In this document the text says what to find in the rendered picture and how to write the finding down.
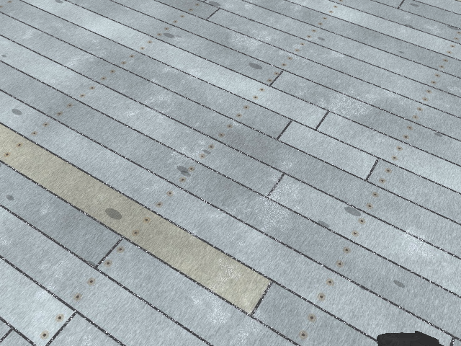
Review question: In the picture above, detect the robot right hand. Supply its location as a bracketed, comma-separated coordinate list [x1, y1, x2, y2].
[377, 331, 444, 346]

